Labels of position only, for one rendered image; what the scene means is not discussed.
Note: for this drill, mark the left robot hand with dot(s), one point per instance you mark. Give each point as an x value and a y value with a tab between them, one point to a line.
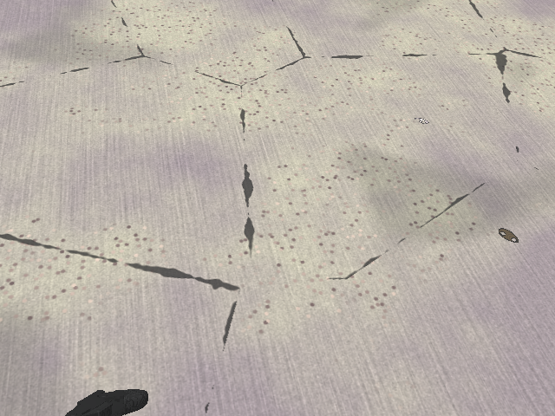
116	403

